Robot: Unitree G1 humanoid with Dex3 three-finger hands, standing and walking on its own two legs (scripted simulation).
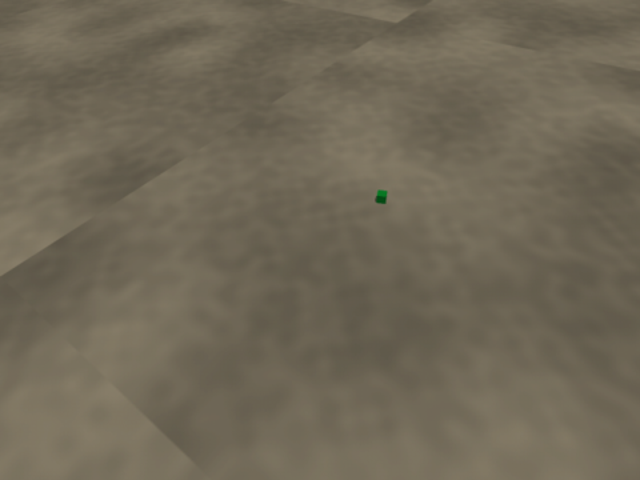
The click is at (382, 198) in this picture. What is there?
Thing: cube
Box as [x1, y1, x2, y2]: [376, 190, 386, 203]
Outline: 378,190 376,202 385,203 386,191
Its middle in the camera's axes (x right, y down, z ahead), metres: +0.30 -0.19 +1.87
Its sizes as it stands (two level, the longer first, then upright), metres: 0.044 0.044 0.044
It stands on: the floor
